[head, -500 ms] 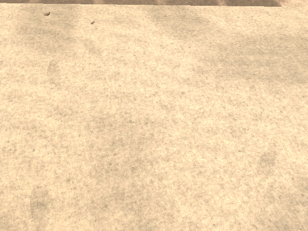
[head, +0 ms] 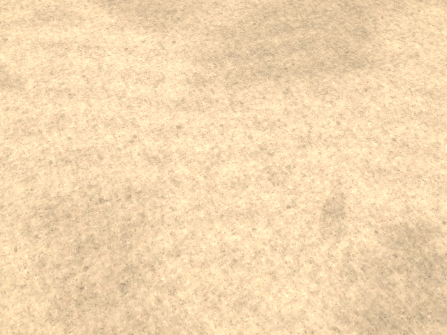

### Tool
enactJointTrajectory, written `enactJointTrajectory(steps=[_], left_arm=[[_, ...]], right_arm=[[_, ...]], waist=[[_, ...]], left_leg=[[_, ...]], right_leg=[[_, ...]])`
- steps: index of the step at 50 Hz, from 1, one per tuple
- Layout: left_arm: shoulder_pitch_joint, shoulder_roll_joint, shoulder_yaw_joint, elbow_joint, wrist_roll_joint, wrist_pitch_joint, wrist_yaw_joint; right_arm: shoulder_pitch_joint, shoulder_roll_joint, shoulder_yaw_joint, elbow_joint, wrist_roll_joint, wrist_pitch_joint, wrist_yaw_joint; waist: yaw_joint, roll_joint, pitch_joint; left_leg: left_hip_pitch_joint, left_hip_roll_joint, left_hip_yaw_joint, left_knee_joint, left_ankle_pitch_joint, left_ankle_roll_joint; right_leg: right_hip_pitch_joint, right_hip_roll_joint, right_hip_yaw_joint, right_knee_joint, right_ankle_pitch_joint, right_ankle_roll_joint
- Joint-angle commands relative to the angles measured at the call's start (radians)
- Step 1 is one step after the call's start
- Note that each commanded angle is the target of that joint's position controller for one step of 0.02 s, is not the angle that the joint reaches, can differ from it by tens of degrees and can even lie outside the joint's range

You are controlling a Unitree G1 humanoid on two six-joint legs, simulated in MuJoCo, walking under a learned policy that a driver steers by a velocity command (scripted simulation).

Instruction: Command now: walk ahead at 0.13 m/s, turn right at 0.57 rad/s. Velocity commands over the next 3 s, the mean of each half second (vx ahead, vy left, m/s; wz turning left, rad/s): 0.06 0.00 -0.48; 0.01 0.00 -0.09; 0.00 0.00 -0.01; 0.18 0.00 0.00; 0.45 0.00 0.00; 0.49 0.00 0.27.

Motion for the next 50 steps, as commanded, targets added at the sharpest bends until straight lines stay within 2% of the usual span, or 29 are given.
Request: enactJointTrajectory(steps=[1,3,5,10,13,14,15,16,17,18,19,20,22,26,29,30,31,35,38,39,40,41,42,43,44,45,46,48,50], left_arm=[[0.116,0.137,0.028,-0.021,-0.005,-0.001,0.032],[0.104,0.153,0.031,-0.008,0.01,-0.024,0.018],[0.071,0.14,0.027,-0.005,0.005,-0.034,0.011],[0.083,0.137,0.031,-0.016,0.008,-0.02,0.009],[0.09,0.139,0.042,-0.039,0.015,0.0,0.021],[0.11,0.109,0.038,-0.039,-0.003,0.005,0.019],[0.159,0.068,0.031,-0.044,-0.02,0.005,0.02],[0.268,0.041,0.032,-0.053,-0.005,0.002,0.023],[0.296,0.094,0.042,-0.052,0.009,0.006,0.027],[0.263,0.133,0.046,-0.055,0.015,0.026,0.028],[0.21,0.166,0.054,-0.06,0.016,0.049,0.022],[0.177,0.165,0.054,-0.062,0.021,0.071,0.007],[0.15,0.148,0.046,-0.079,0.015,0.103,-0.017],[0.111,0.085,0.013,-0.102,0.017,0.11,-0.023],[0.088,0.066,-0.01,-0.109,0.004,0.106,-0.021],[0.058,0.109,0.005,-0.105,-0.001,0.099,-0.018],[0.081,0.092,0.003,-0.096,0.001,0.09,-0.022],[0.108,0.042,-0.014,-0.072,0.008,0.06,-0.02],[0.143,0.008,-0.026,-0.04,0.006,0.026,-0.009],[0.122,0.015,-0.032,-0.045,0.014,0.012,-0.004],[0.093,0.062,-0.027,-0.047,0.027,0.005,-0.002],[0.054,0.04,-0.032,-0.057,0.025,0.002,0.0],[0.099,-0.002,-0.044,-0.037,0.026,0.0,0.004],[0.173,0.033,-0.041,-0.015,0.013,-0.007,0.018],[0.111,0.08,-0.036,-0.023,-0.002,-0.011,0.03],[0.177,0.046,-0.036,-0.018,-0.018,-0.017,0.032],[0.163,0.077,-0.034,0.005,-0.009,-0.013,0.033],[0.191,0.061,-0.037,0.027,-0.014,-0.011,0.034],[0.199,0.056,-0.038,0.051,-0.013,-0.005,0.031]], right_arm=[[0.008,-0.094,-0.012,-0.095,-0.072,0.016,0.011],[-0.004,-0.083,-0.012,-0.124,-0.055,0.033,-0.001],[-0.041,-0.082,-0.008,-0.164,-0.046,0.029,-0.007],[-0.087,-0.099,0.002,-0.199,-0.017,0.018,-0.012],[0.006,-0.113,0.004,-0.167,-0.014,-0.007,-0.021],[0.035,-0.121,0.003,-0.147,-0.028,-0.025,-0.019],[0.066,-0.148,-0.002,-0.145,-0.037,-0.037,-0.016],[0.097,-0.172,0.009,-0.164,-0.039,-0.03,-0.009],[0.114,-0.213,-0.016,-0.157,-0.026,-0.009,-0.016],[0.036,-0.202,-0.02,-0.18,-0.016,0.006,-0.017],[-0.065,-0.159,-0.01,-0.21,-0.021,0.02,-0.015],[-0.098,-0.134,-0.001,-0.22,-0.033,0.03,-0.014],[-0.11,-0.129,-0.002,-0.213,-0.031,0.041,-0.012],[-0.04,-0.127,-0.015,-0.17,-0.023,0.039,-0.01],[-0.021,-0.145,-0.025,-0.152,-0.027,0.046,0.003],[-0.006,-0.108,-0.016,-0.139,-0.016,0.055,0.001],[-0.039,-0.13,-0.019,-0.138,-0.012,0.057,-0.001],[-0.034,-0.135,-0.026,-0.1,-0.003,0.059,0.006],[-0.023,-0.117,-0.024,-0.062,0.002,0.059,0.011],[0.028,-0.098,-0.021,-0.048,0.002,0.059,0.02],[0.109,-0.073,-0.018,-0.014,0.008,0.064,0.028],[0.15,-0.073,-0.019,0.024,0.009,0.065,0.031],[0.112,-0.083,-0.023,0.03,-0.002,0.056,0.026],[0.087,-0.066,-0.022,0.018,-0.017,0.049,0.022],[0.148,-0.007,-0.005,0.022,-0.024,0.041,0.019],[0.115,-0.084,-0.022,0.038,-0.022,0.045,0.014],[0.117,-0.04,-0.015,0.043,-0.012,0.047,0.02],[0.078,-0.05,-0.019,0.063,-0.012,0.053,0.016],[0.065,-0.05,-0.019,0.082,-0.005,0.059,0.013]], waist=[[0.03,0.039,-0.197],[0.002,0.006,-0.204],[-0.022,-0.025,-0.2],[-0.008,-0.093,-0.182],[-0.038,-0.082,-0.132],[-0.039,-0.031,-0.114],[-0.04,0.074,-0.152],[0.011,0.115,-0.203],[-0.007,0.159,-0.311],[0.012,0.158,-0.304],[0.031,0.123,-0.275],[0.03,0.113,-0.259],[0.035,0.094,-0.221],[0.005,0.091,-0.228],[-0.023,0.173,-0.242],[-0.014,0.036,-0.184],[0.018,0.03,-0.154],[0.028,0.051,-0.103],[0.038,0.017,-0.039],[-0.001,-0.063,-0.029],[-0.043,-0.189,-0.045],[-0.065,-0.126,-0.051],[-0.054,0.015,-0.11],[-0.047,0.009,-0.167],[-0.101,-0.104,-0.197],[-0.041,-0.012,-0.216],[-0.072,-0.082,-0.209],[-0.045,-0.058,-0.177],[-0.032,-0.079,-0.162]], left_leg=[[-0.12,0.025,-0.059,-0.123,0.032,-0.011],[-0.069,0.009,-0.074,-0.216,0.217,-0.018],[-0.015,-0.008,-0.072,-0.42,0.433,-0.03],[0.11,-0.027,-0.106,-0.666,0.57,-0.035],[0.219,-0.018,-0.132,-0.923,0.597,-0.031],[0.3,-0.01,-0.085,-1.01,0.691,-0.029],[0.391,0.158,-0.174,-1.01,0.963,0.004],[0.451,0.334,-0.329,-0.847,1.471,0.113],[0.426,0.427,-0.405,-0.919,1.404,0.276],[0.338,0.406,-0.431,-0.991,1.066,0.319],[0.239,0.333,-0.384,-1.029,0.785,0.31],[0.157,0.284,-0.345,-1.047,0.679,0.308],[0.047,0.233,-0.263,-1.077,0.546,0.291],[0.107,0.187,-0.213,-1.063,0.454,0.26],[0.071,0.166,-0.193,-1.069,0.338,0.225],[-0.041,0.135,-0.147,-1.099,0.246,0.189],[-0.04,0.125,-0.122,-1.1,0.188,0.158],[-0.037,0.126,-0.092,-1.096,0.176,0.114],[-0.024,0.096,-0.043,-1.048,0.169,0.057],[0.064,0.064,-0.018,-0.987,0.226,0.022],[0.171,0.015,0.004,-0.899,0.296,0.0],[0.232,0.018,-0.021,-0.887,0.369,0.001],[0.238,0.031,-0.03,-0.91,0.362,0.013],[0.264,0.04,-0.045,-0.945,0.382,0.018],[0.242,0.056,-0.062,-0.99,0.421,0.009],[0.213,0.053,-0.058,-0.948,0.365,0.003],[0.173,0.038,-0.052,-0.976,0.354,-0.001],[0.156,0.035,-0.051,-0.977,0.399,-0.012],[0.209,0.038,-0.049,-0.984,0.411,-0.019]], right_leg=[[0.193,-0.359,0.414,-0.24,0.289,-0.078],[0.093,-0.295,0.37,-0.235,0.268,-0.05],[0.004,-0.219,0.334,-0.215,0.112,-0.005],[-0.073,-0.176,0.399,-0.159,-0.107,0.06],[-0.085,-0.133,0.461,-0.04,-0.25,0.094],[-0.129,-0.06,0.408,0.079,-0.363,0.134],[-0.205,0.027,0.31,0.35,-0.744,0.181],[-0.291,0.115,0.26,0.605,-1.027,0.219],[-0.313,0.082,0.257,0.732,-0.97,0.248],[-0.302,0.029,0.267,0.807,-0.89,0.271],[-0.283,-0.003,0.26,0.844,-0.806,0.288],[-0.254,-0.014,0.236,0.871,-0.754,0.303],[-0.208,-0.023,0.22,0.837,-0.68,0.309],[-0.18,-0.048,0.191,0.584,-0.668,0.303],[0.033,-0.069,0.115,0.264,-0.757,0.274],[0.028,-0.059,0.116,0.276,-0.675,0.249],[0.018,-0.046,0.112,0.265,-0.669,0.235],[0.052,-0.045,0.101,0.17,-0.585,0.213],[0.055,-0.054,0.165,-0.08,-0.462,0.22],[-0.029,-0.134,0.299,-0.209,-0.503,0.215],[-0.15,-0.244,0.469,-0.273,-0.568,0.188],[-0.16,-0.252,0.463,-0.265,-0.547,0.181],[-0.02,-0.202,0.336,-0.216,-0.395,0.201],[0.06,-0.211,0.328,-0.164,-0.2,0.206],[0.127,-0.237,0.359,-0.143,-0.161,0.18],[0.17,-0.235,0.34,-0.179,-0.127,0.2],[0.201,-0.249,0.331,-0.151,-0.127,0.19],[0.224,-0.254,0.316,-0.144,-0.118,0.192],[0.156,-0.25,0.333,-0.185,-0.272,0.195]])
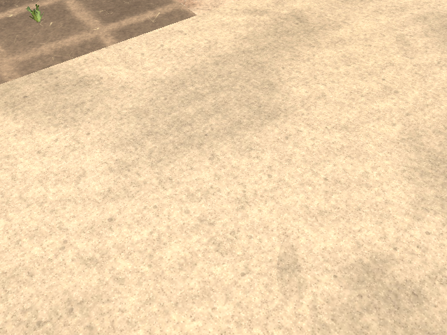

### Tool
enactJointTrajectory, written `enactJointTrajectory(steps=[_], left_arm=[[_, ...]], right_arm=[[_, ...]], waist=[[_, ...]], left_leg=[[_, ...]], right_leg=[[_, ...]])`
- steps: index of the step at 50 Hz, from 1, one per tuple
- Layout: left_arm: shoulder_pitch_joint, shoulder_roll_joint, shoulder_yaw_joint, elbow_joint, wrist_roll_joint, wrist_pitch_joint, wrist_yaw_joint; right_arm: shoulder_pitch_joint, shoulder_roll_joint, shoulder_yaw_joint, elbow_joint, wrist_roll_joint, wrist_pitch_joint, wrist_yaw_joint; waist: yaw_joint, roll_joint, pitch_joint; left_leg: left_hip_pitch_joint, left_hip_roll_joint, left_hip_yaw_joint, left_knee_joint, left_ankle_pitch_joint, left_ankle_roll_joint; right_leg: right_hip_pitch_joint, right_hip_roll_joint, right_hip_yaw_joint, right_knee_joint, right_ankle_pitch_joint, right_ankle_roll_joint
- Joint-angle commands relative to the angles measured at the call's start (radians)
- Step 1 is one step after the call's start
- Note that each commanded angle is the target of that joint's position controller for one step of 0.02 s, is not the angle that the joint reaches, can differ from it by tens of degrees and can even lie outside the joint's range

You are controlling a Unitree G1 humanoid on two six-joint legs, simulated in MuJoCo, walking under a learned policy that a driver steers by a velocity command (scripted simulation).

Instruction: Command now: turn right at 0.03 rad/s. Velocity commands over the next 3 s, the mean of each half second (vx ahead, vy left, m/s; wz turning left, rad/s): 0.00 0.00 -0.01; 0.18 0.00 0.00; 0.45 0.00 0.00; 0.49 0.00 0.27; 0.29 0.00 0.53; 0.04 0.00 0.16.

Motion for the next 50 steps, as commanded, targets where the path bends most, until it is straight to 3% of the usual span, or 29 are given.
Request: enactJointTrajectory(steps=[1,5,17,32,33,35,37,39,41,43,46,48,49,50], left_arm=[[0.026,0.118,0.024,-0.02,-0.003,-0.011,0.004],[0.026,0.108,0.021,0.008,-0.003,-0.007,0.006],[0.038,0.096,0.016,0.075,-0.006,-0.011,0.008],[0.071,0.063,0.006,0.136,-0.005,-0.012,0.013],[0.081,0.062,0.006,0.14,-0.004,-0.011,0.013],[0.099,0.107,0.026,0.144,-0.004,0.001,0.012],[0.188,0.147,0.049,0.159,0.003,0.015,0.008],[0.248,0.136,0.053,0.174,0.017,0.011,0.009],[0.224,0.142,0.06,0.167,0.021,-0.008,0.011],[0.179,0.131,0.06,0.154,0.016,-0.024,0.011],[0.132,0.139,0.062,0.142,0.005,-0.039,0.009],[0.099,0.137,0.061,0.134,-0.003,-0.043,0.006],[0.108,0.112,0.052,0.132,0.004,-0.055,0.001],[0.089,0.027,0.03,0.097,0.003,-0.067,-0.01]], right_arm=[[0.043,-0.081,-0.018,0.004,0.004,0.003,-0.005],[0.063,-0.051,-0.014,0.054,-0.003,0.003,-0.004],[0.101,-0.028,-0.006,0.16,-0.004,-0.005,-0.013],[0.104,-0.005,0.002,0.216,-0.001,0.002,-0.02],[0.108,0.0,0.004,0.22,-0.003,0.003,-0.02],[0.089,-0.003,-0.001,0.207,-0.012,0.005,-0.017],[0.02,0.005,-0.001,0.162,-0.027,0.005,-0.006],[-0.057,0.008,-0.002,0.103,-0.033,-0.009,0.007],[-0.093,-0.003,-0.007,0.057,-0.027,-0.032,0.016],[-0.094,-0.009,-0.012,0.041,-0.02,-0.054,0.027],[-0.042,-0.001,-0.017,0.036,-0.005,-0.062,0.035],[0.117,0.002,-0.027,0.09,0.002,-0.062,0.029],[0.217,-0.031,-0.041,0.116,-0.003,-0.069,0.018],[0.354,-0.13,-0.062,0.13,-0.02,-0.079,0.006]], waist=[[-0.004,-0.068,0.007],[-0.006,-0.049,0.052],[-0.002,-0.017,0.061],[-0.003,-0.014,0.077],[0.001,-0.02,0.061],[0.017,-0.071,0.089],[0.07,-0.129,0.176],[0.105,-0.163,0.237],[0.08,-0.129,0.22],[0.051,-0.097,0.168],[0.003,-0.119,0.116],[-0.077,-0.068,0.095],[-0.12,-0.003,0.06],[-0.164,0.231,0.005]], left_leg=[[0.061,0.044,-0.058,-0.037,0.037,0.007],[0.065,0.054,-0.06,-0.046,0.046,0.007],[0.07,0.064,-0.061,-0.056,0.071,0.013],[0.087,0.066,-0.057,-0.045,0.073,0.021],[0.089,0.056,-0.047,-0.04,0.022,0.023],[0.019,-0.004,0.014,0.061,-0.173,0.035],[-0.211,-0.051,0.062,0.217,-0.297,0.053],[-0.37,-0.02,0.01,0.391,-0.323,0.079],[-0.46,0.012,-0.037,0.47,-0.291,0.094],[-0.401,0.009,-0.032,0.396,-0.231,0.096],[-0.153,-0.033,0.012,0.238,-0.139,0.101],[0.159,-0.092,0.065,0.1,-0.048,0.094],[0.324,-0.057,0.006,0.058,-0.103,0.095],[0.426,0.215,-0.39,-0.147,-0.422,0.144]], right_leg=[[-0.045,-0.186,0.197,-0.148,0.229,-0.009],[-0.074,-0.167,0.188,-0.182,0.088,-0.006],[-0.023,-0.145,0.147,-0.147,0.205,-0.009],[-0.021,-0.139,0.136,-0.135,0.237,0.0],[-0.015,-0.131,0.139,-0.152,0.128,-0.003],[-0.03,-0.13,0.192,-0.194,-0.22,-0.044],[0.006,-0.222,0.348,-0.27,-0.547,-0.126],[0.016,-0.329,0.498,-0.33,-0.571,-0.207],[0.067,-0.356,0.497,-0.339,-0.439,-0.234],[0.079,-0.32,0.393,-0.308,-0.267,-0.204],[-0.042,-0.263,0.264,-0.259,-0.142,-0.16],[-0.226,-0.208,0.189,-0.139,-0.131,-0.124],[-0.319,-0.155,0.127,0.009,-0.093,-0.099],[-0.44,-0.038,-0.031,0.366,-0.159,-0.044]])
Over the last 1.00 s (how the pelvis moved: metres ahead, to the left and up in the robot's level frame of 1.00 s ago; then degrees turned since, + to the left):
0.12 0.00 -0.03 -14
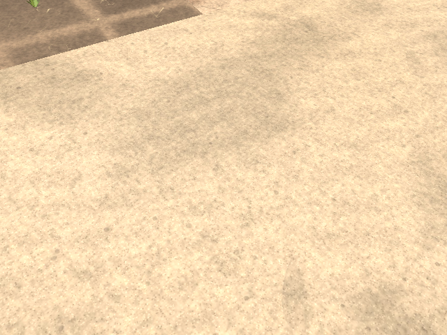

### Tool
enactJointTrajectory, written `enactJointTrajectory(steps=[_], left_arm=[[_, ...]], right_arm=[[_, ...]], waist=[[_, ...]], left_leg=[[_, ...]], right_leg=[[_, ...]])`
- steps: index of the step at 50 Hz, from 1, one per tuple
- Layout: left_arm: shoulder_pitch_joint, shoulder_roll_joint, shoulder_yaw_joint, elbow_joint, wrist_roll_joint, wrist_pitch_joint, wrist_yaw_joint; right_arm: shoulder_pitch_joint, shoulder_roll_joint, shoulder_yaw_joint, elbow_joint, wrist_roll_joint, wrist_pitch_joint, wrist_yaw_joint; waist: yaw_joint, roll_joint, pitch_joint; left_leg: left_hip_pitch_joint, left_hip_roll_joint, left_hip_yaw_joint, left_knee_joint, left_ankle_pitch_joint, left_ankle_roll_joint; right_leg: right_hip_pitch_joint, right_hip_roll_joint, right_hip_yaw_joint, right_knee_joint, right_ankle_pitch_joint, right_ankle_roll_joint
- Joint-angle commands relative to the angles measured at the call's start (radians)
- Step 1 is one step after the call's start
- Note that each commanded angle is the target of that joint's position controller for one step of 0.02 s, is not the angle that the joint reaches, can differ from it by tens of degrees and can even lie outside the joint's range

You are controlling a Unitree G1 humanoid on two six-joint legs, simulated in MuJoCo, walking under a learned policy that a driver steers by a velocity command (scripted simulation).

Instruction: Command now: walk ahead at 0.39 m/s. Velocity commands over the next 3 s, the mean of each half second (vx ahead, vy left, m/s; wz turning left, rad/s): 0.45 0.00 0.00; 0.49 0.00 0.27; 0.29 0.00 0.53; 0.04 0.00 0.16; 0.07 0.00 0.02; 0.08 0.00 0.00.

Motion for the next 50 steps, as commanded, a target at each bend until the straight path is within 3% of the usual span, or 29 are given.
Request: enactJointTrajectory(steps=[1,2,3,4,6,9,14,18,21,23,24,25,26,27,28,29,31,33,36,41,45,48,50], left_arm=[[-0.106,0.038,0.002,-0.122,0.014,-0.037,-0.022],[-0.128,0.071,0.011,-0.123,0.037,-0.03,-0.034],[-0.154,0.047,0.006,-0.122,0.036,-0.03,-0.047],[-0.151,0.022,0.002,-0.115,0.027,-0.032,-0.053],[-0.136,0.024,0.006,-0.099,0.028,-0.019,-0.058],[-0.207,0.042,0.012,-0.123,0.019,-0.001,-0.058],[-0.465,0.019,-0.002,-0.214,0.009,0.003,-0.061],[-0.584,0.018,-0.013,-0.251,-0.004,0.0,-0.058],[-0.545,0.046,-0.003,-0.252,-0.004,-0.007,-0.048],[-0.327,0.085,0.02,-0.184,-0.006,-0.02,-0.032],[-0.166,0.113,0.036,-0.137,0.004,-0.031,-0.023],[-0.007,0.203,0.061,-0.112,0.032,-0.036,-0.015],[-0.021,0.246,0.072,-0.119,0.032,-0.025,-0.026],[-0.119,0.195,0.065,-0.126,-0.003,-0.016,-0.034],[-0.226,0.136,0.047,-0.145,-0.012,-0.021,-0.037],[-0.267,0.086,0.035,-0.144,-0.007,-0.032,-0.04],[-0.25,0.029,0.014,-0.12,-0.005,-0.05,-0.028],[-0.194,0.049,0.013,-0.099,-0.006,-0.068,-0.022],[-0.138,0.08,0.014,-0.088,-0.004,-0.076,-0.018],[-0.076,0.072,0.0,-0.088,-0.006,-0.078,-0.011],[0.008,0.092,0.0,-0.063,-0.003,-0.071,0.007],[-0.007,0.127,0.008,-0.066,-0.001,-0.063,0.025],[-0.039,0.157,0.019,-0.082,0.006,-0.047,0.029]], right_arm=[[0.48,-0.206,-0.051,0.105,0.002,0.009,-0.013],[0.351,-0.162,-0.037,0.07,0.003,0.018,-0.012],[0.24,-0.128,-0.027,0.028,0.007,0.01,-0.004],[0.183,-0.111,-0.02,0.008,0.008,-0.001,0.0],[0.19,-0.058,0.0,0.021,0.009,-0.018,-0.006],[0.289,-0.05,0.01,0.062,0.008,-0.027,-0.01],[0.362,-0.048,0.027,0.077,0.005,-0.032,-0.017],[0.401,-0.06,0.03,0.091,0.004,-0.035,-0.029],[0.379,-0.082,0.025,0.096,-0.003,-0.036,-0.036],[0.35,-0.109,0.017,0.093,-0.004,-0.034,-0.037],[0.325,-0.115,0.015,0.084,0.004,-0.032,-0.033],[0.338,-0.071,0.024,0.052,0.011,-0.034,-0.026],[0.452,0.01,0.03,0.051,0.041,-0.027,-0.01],[0.323,-0.089,0.006,0.035,0.013,-0.02,-0.013],[0.225,-0.084,0.003,-0.002,0.007,-0.025,-0.009],[0.193,-0.066,0.004,-0.005,0.002,-0.027,-0.008],[0.242,-0.019,0.008,0.012,-0.014,0.0,-0.001],[0.231,-0.011,0.005,0.004,-0.015,0.022,0.008],[0.106,-0.032,0.0,-0.045,-0.011,0.04,0.017],[-0.101,-0.02,0.017,-0.12,0.006,0.03,0.03],[-0.213,-0.023,0.026,-0.169,0.003,0.027,0.031],[-0.141,-0.057,0.01,-0.159,-0.004,0.025,0.023],[0.029,-0.098,-0.013,-0.109,-0.007,0.022,0.016]], waist=[[-0.177,0.336,0.026],[-0.107,0.189,0.131],[-0.07,0.098,0.178],[-0.038,0.075,0.169],[-0.011,0.088,0.128],[-0.017,0.111,0.112],[-0.059,0.111,0.134],[-0.08,0.132,0.139],[-0.036,0.135,0.11],[0.055,0.139,-0.005],[0.128,0.123,-0.081],[0.162,0.012,-0.213],[0.082,-0.171,-0.295],[0.066,0.006,-0.169],[0.033,0.011,-0.025],[0.0,0.057,0.038],[-0.058,0.036,0.052],[-0.074,0.016,0.062],[-0.064,-0.004,0.1],[-0.022,-0.017,0.121],[0.013,-0.02,0.124],[-0.037,-0.056,0.061],[-0.114,-0.079,-0.03]], left_leg=[[0.504,0.404,-0.777,-0.441,-0.617,0.124],[0.374,0.395,-0.746,-0.441,-0.664,0.135],[0.272,0.354,-0.628,-0.433,-0.525,0.129],[0.217,0.301,-0.507,-0.441,-0.351,0.111],[0.201,0.222,-0.338,-0.437,-0.073,0.086],[0.255,0.192,-0.223,-0.404,0.235,0.087],[0.281,0.17,-0.146,-0.395,0.516,0.091],[0.337,0.182,-0.124,-0.386,0.606,0.097],[0.4,0.209,-0.104,-0.284,0.85,0.098],[0.417,0.204,-0.084,-0.039,1.019,0.091],[0.304,0.179,-0.063,0.163,0.885,0.083],[0.104,0.119,-0.028,0.474,0.471,0.075],[-0.239,-0.079,-0.049,0.826,-0.321,0.047],[-0.336,-0.007,-0.146,0.843,-0.221,0.068],[-0.351,0.035,-0.135,0.783,-0.114,0.068],[-0.3,0.065,-0.131,0.727,-0.059,0.063],[-0.189,0.09,-0.134,0.652,-0.039,0.04],[-0.191,0.089,-0.124,0.615,-0.019,0.028],[-0.302,0.101,-0.107,0.54,0.095,0.019],[-0.307,0.072,-0.022,0.256,0.277,0.016],[-0.302,0.034,0.055,0.098,0.257,0.046],[-0.193,-0.041,0.1,0.072,0.119,0.102],[-0.025,-0.087,0.097,0.038,0.031,0.154]], right_leg=[[-0.684,0.061,-0.084,0.511,-0.12,-0.05],[-0.708,-0.025,-0.042,0.635,-0.038,-0.059],[-0.691,-0.067,-0.029,0.646,0.077,-0.056],[-0.632,-0.096,-0.024,0.609,0.157,-0.043],[-0.558,-0.11,-0.052,0.577,0.234,-0.02],[-0.611,-0.103,-0.091,0.55,0.287,-0.006],[-0.64,-0.072,-0.148,0.324,0.369,0.014],[-0.545,-0.03,-0.182,0.12,0.396,-0.01],[-0.423,0.011,-0.191,0.051,0.318,-0.062],[-0.19,0.06,-0.192,0.002,0.27,-0.105],[0.035,0.018,-0.146,-0.057,0.301,-0.133],[0.277,-0.23,0.14,-0.071,0.153,-0.187],[0.461,-0.465,0.658,-0.216,0.093,-0.351],[0.341,-0.395,0.606,-0.278,-0.044,-0.299],[0.175,-0.364,0.446,-0.315,0.005,-0.258],[0.05,-0.32,0.345,-0.347,0.145,-0.227],[-0.077,-0.256,0.175,-0.378,0.288,-0.169],[-0.097,-0.238,0.091,-0.394,0.387,-0.15],[-0.079,-0.214,-0.017,-0.421,0.468,-0.111],[-0.029,-0.176,-0.159,-0.406,0.683,-0.051],[0.132,-0.22,-0.208,-0.356,0.858,-0.047],[0.232,-0.25,-0.252,-0.185,1.25,-0.037],[0.228,-0.27,-0.264,0.073,1.326,-0.043]])
Over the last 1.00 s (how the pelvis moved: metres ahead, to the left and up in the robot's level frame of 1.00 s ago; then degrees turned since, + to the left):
0.10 0.06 -0.01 -1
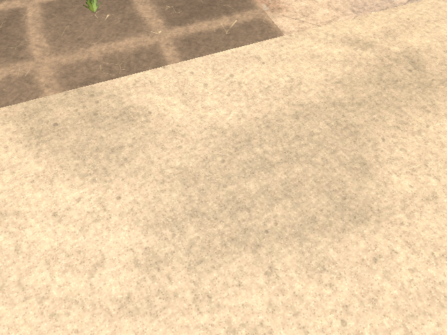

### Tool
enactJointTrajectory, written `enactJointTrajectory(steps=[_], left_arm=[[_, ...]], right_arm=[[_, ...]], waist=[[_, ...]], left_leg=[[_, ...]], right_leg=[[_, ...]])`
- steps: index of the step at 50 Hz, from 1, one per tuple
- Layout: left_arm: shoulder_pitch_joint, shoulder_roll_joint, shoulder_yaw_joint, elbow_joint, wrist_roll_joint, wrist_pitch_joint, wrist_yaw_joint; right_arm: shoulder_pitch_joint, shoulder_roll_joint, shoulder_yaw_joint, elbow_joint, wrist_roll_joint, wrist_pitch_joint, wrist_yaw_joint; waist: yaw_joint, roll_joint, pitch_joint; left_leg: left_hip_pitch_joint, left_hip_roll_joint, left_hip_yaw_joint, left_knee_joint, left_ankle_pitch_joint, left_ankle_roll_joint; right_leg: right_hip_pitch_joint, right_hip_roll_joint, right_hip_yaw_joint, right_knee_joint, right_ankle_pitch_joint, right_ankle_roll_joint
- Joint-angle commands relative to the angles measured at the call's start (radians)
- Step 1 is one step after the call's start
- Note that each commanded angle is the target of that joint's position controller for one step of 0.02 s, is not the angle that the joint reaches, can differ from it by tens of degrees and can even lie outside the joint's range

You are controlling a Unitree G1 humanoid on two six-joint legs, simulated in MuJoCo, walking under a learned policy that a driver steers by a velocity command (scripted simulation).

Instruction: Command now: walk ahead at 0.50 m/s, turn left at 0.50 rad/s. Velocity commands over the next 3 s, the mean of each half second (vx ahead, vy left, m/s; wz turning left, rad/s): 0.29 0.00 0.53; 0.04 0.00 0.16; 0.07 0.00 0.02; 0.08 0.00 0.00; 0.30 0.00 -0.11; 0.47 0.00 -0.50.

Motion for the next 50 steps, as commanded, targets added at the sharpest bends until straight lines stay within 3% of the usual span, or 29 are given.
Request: enactJointTrajectory(steps=[1,2,3,4,5,6,7,9,13,16,20,23,25,26,27,28,29,30,31,32,33,35,41,43,45,46,47,48,50], left_arm=[[-0.001,0.195,0.042,-0.049,0.002,0.011,0.005],[-0.025,0.174,0.038,-0.088,-0.003,0.008,-0.007],[0.0,0.093,0.03,-0.162,-0.02,0.001,-0.031],[-0.119,0.158,0.038,-0.188,-0.002,-0.012,-0.038],[-0.174,0.16,0.038,-0.218,-0.013,-0.026,-0.044],[-0.16,0.159,0.041,-0.209,-0.018,-0.029,-0.04],[-0.151,0.151,0.042,-0.21,-0.004,-0.013,-0.033],[-0.11,0.124,0.038,-0.21,0.021,0.031,-0.03],[-0.192,0.122,0.035,-0.267,0.018,0.067,-0.031],[-0.304,0.137,0.03,-0.32,0.009,0.074,-0.032],[-0.409,0.159,0.02,-0.369,-0.001,0.075,-0.029],[-0.385,0.176,0.016,-0.366,-0.003,0.064,-0.025],[-0.279,0.198,0.022,-0.334,-0.002,0.053,-0.019],[-0.203,0.204,0.026,-0.312,0.004,0.042,-0.014],[-0.122,0.249,0.034,-0.307,0.012,0.027,-0.006],[-0.136,0.309,0.04,-0.332,0.003,0.036,-0.008],[-0.122,0.28,0.039,-0.329,-0.023,0.053,-0.017],[-0.189,0.218,0.025,-0.345,-0.025,0.06,-0.02],[-0.254,0.166,0.008,-0.355,-0.018,0.066,-0.019],[-0.285,0.151,-0.001,-0.355,-0.007,0.07,-0.017],[-0.292,0.156,-0.002,-0.349,0.0,0.072,-0.015],[-0.281,0.171,0.0,-0.328,0.007,0.073,-0.017],[-0.236,0.223,0.017,-0.287,0.005,0.095,-0.026],[-0.24,0.229,0.021,-0.28,-0.002,0.111,-0.025],[-0.208,0.212,0.02,-0.264,-0.006,0.117,-0.025],[-0.2,0.182,0.013,-0.273,-0.017,0.115,-0.03],[-0.224,0.154,0.01,-0.268,-0.026,0.114,-0.034],[-0.223,0.145,0.005,-0.248,-0.018,0.112,-0.038],[-0.177,0.152,0.006,-0.206,-0.008,0.103,-0.042]], right_arm=[[0.318,-0.136,-0.055,0.048,-0.013,-0.013,-0.012],[0.42,-0.22,-0.085,0.06,-0.024,-0.011,-0.022],[0.365,-0.297,-0.105,0.036,-0.012,0.003,-0.021],[0.346,-0.268,-0.098,0.037,0.013,0.013,-0.022],[0.284,-0.226,-0.086,0.029,0.016,0.012,-0.027],[0.237,-0.175,-0.072,0.023,0.013,0.007,-0.029],[0.215,-0.158,-0.064,0.016,0.019,-0.003,-0.035],[0.216,-0.158,-0.057,0.012,0.024,-0.025,-0.037],[0.284,-0.214,-0.066,0.012,0.022,-0.023,-0.038],[0.329,-0.21,-0.064,0.0,0.024,0.0,-0.045],[0.38,-0.224,-0.07,-0.017,0.015,0.024,-0.06],[0.365,-0.22,-0.07,-0.034,0.002,0.032,-0.068],[0.309,-0.228,-0.07,-0.055,0.003,0.027,-0.067],[0.28,-0.233,-0.069,-0.062,0.017,0.019,-0.063],[0.278,-0.205,-0.059,-0.093,0.031,0.006,-0.058],[0.42,-0.138,-0.052,-0.091,0.042,0.008,-0.063],[0.484,-0.192,-0.06,-0.06,0.015,0.026,-0.071],[0.431,-0.211,-0.063,-0.038,-0.001,0.043,-0.069],[0.358,-0.207,-0.06,-0.049,-0.006,0.054,-0.063],[0.325,-0.192,-0.056,-0.057,0.001,0.066,-0.056],[0.332,-0.177,-0.05,-0.051,0.004,0.079,-0.047],[0.348,-0.158,-0.039,-0.037,0.01,0.093,-0.041],[0.265,-0.153,-0.015,-0.021,0.013,0.105,-0.052],[0.3,-0.143,-0.008,0.007,0.013,0.093,-0.052],[0.29,-0.159,-0.003,0.011,0.0,0.07,-0.057],[0.275,-0.205,-0.007,0.001,-0.01,0.058,-0.062],[0.226,-0.182,0.003,0.013,0.005,0.049,-0.058],[0.174,-0.14,0.019,0.01,0.005,0.037,-0.056],[0.179,-0.154,0.018,0.032,0.01,0.023,-0.06]], waist=[[-0.184,-0.107,-0.155],[-0.233,-0.004,-0.233],[-0.138,0.244,-0.296],[-0.153,0.038,-0.229],[-0.121,0.004,-0.122],[-0.065,-0.077,-0.039],[-0.031,-0.093,-0.017],[0.004,-0.062,-0.04],[-0.013,0.025,-0.081],[-0.058,0.066,-0.106],[-0.106,0.08,-0.107],[-0.099,0.087,-0.098],[-0.046,0.094,-0.107],[0.005,0.071,-0.12],[0.032,-0.027,-0.205],[-0.04,-0.248,-0.302],[-0.054,-0.196,-0.368],[-0.064,-0.08,-0.266],[-0.065,-0.036,-0.179],[-0.075,-0.066,-0.14],[-0.081,-0.118,-0.126],[-0.087,-0.144,-0.136],[-0.043,-0.182,-0.111],[-0.065,-0.155,-0.095],[-0.062,-0.091,-0.051],[-0.041,0.01,-0.054],[-0.015,0.108,-0.005],[0.005,0.105,0.011],[0.018,0.109,-0.006]], left_leg=[[0.336,-0.071,-0.01,-0.11,-0.073,0.088],[0.547,0.114,-0.252,-0.147,-0.151,0.158],[0.813,0.381,-0.839,-0.258,-0.092,0.346],[0.764,0.352,-0.809,-0.327,-0.157,0.32],[0.639,0.336,-0.692,-0.361,-0.133,0.272],[0.502,0.298,-0.594,-0.377,0.082,0.221],[0.415,0.252,-0.497,-0.362,0.312,0.191],[0.334,0.189,-0.376,-0.328,0.606,0.161],[0.346,0.109,-0.305,-0.265,0.844,0.094],[0.401,0.087,-0.325,-0.228,0.825,0.03],[0.508,0.113,-0.407,-0.174,0.778,0.014],[0.535,0.13,-0.436,-0.115,0.777,0.011],[0.476,0.113,-0.444,-0.042,0.784,-0.02],[0.434,0.08,-0.432,0.045,0.741,-0.045],[0.328,0.021,-0.401,0.224,0.457,-0.078],[0.156,-0.171,-0.277,0.515,-0.499,-0.107],[0.11,-0.158,-0.286,0.637,-0.581,-0.108],[0.093,-0.12,-0.312,0.686,-0.5,-0.119],[0.086,-0.093,-0.304,0.634,-0.444,-0.13],[0.103,-0.07,-0.301,0.57,-0.407,-0.145],[0.147,-0.064,-0.281,0.519,-0.37,-0.159],[0.215,-0.071,-0.238,0.403,-0.353,-0.172],[0.299,-0.034,-0.168,0.057,-0.319,-0.148],[0.386,-0.033,-0.142,-0.1,-0.212,-0.119],[0.452,0.024,-0.232,-0.262,-0.14,-0.077],[0.422,0.143,-0.387,-0.322,-0.238,-0.041],[0.205,0.201,-0.452,-0.393,-0.36,-0.016],[0.12,0.19,-0.438,-0.427,-0.395,-0.042],[0.125,0.133,-0.374,-0.415,-0.353,-0.087]], right_leg=[[-0.079,-0.278,0.026,0.511,1.18,-0.047],[-0.298,-0.228,0.013,0.842,0.778,-0.03],[-0.754,0.021,0.112,1.201,-0.103,0.023],[-0.888,-0.044,0.291,1.203,-0.017,0.002],[-0.903,-0.09,0.297,1.124,0.082,-0.001],[-0.84,-0.118,0.285,1.03,0.124,0.008],[-0.768,-0.134,0.285,0.972,0.12,0.029],[-0.669,-0.13,0.274,0.892,0.1,0.064],[-0.699,-0.097,0.229,0.727,0.197,0.097],[-0.727,-0.08,0.229,0.611,0.279,0.099],[-0.769,-0.056,0.255,0.491,0.307,0.085],[-0.704,-0.04,0.266,0.38,0.275,0.055],[-0.518,-0.017,0.262,0.249,0.273,0.015],[-0.383,-0.021,0.258,0.122,0.407,-0.007],[-0.174,-0.184,0.402,0.113,0.794,-0.057],[-0.003,-0.478,0.687,0.17,1.431,-0.224],[-0.057,-0.519,0.811,0.134,1.332,-0.307],[-0.16,-0.455,0.729,0.097,1.083,-0.289],[-0.258,-0.373,0.615,0.055,0.88,-0.235],[-0.311,-0.313,0.54,0.016,0.752,-0.19],[-0.358,-0.263,0.476,-0.013,0.678,-0.164],[-0.388,-0.217,0.412,-0.026,0.606,-0.139],[-0.403,-0.227,0.472,-0.091,0.135,-0.141],[-0.456,-0.222,0.474,-0.088,0.051,-0.113],[-0.539,-0.202,0.468,-0.076,-0.015,-0.033],[-0.555,-0.15,0.414,-0.015,0.007,0.013],[-0.417,-0.067,0.313,0.039,0.138,0.032],[-0.3,-0.072,0.314,0.06,0.233,0.031],[-0.222,-0.091,0.326,0.05,0.295,0.023]])
Over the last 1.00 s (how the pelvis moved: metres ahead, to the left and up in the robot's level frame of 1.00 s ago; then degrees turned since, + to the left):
0.53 0.03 -0.01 11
